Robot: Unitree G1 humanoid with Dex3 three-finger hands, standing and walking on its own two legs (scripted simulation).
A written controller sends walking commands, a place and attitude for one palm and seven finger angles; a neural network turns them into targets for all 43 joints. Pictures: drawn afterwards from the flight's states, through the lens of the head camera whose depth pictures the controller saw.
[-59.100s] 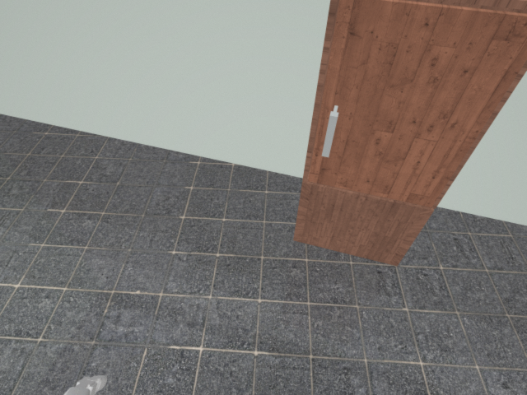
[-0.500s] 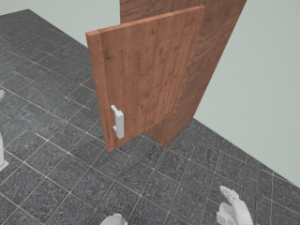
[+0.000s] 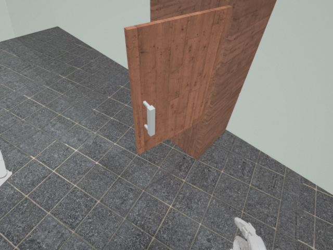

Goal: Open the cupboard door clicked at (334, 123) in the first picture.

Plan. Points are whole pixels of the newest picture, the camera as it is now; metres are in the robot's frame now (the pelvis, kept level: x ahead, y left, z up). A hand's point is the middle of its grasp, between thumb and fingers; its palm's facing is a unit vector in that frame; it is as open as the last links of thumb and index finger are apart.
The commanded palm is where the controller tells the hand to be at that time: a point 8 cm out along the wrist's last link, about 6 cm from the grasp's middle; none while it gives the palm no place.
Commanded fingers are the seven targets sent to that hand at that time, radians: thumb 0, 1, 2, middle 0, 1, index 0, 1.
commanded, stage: stop stepping back and stand still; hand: left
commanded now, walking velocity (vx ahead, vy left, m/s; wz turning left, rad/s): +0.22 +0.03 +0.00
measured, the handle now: (148, 118) +0.61 +0.11 -0.10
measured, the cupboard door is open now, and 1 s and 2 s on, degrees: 78 78 78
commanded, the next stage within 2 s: let the arm hang, fingers relaxed in 0.86 s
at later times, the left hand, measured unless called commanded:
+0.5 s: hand (31, 165) +0.21 +0.26 +0.17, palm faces +0.34 -0.75 -0.57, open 7.4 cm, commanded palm +0.15 +0.30 +0.18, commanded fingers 0.00 0.90 0.90 -0.20 -0.30 -0.20 -0.30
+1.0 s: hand (42, 165) +0.23 +0.26 +0.14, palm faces +0.31 -0.78 -0.54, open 7.4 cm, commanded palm none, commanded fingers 0.00 0.90 0.90 -0.20 -0.30 -0.20 -0.30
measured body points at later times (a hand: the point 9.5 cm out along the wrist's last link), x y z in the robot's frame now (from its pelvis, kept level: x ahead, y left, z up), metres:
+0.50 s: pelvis +0.00 +0.01 -0.01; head +0.03 +0.01 +0.44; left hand +0.19 +0.29 +0.20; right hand +0.15 -0.21 -0.10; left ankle +0.03 +0.15 -0.74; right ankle +0.03 -0.07 -0.74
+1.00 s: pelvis +0.01 +0.01 +0.00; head +0.03 -0.01 +0.45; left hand +0.21 +0.30 +0.17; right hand +0.20 -0.24 -0.08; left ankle +0.01 +0.12 -0.74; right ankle +0.03 -0.07 -0.74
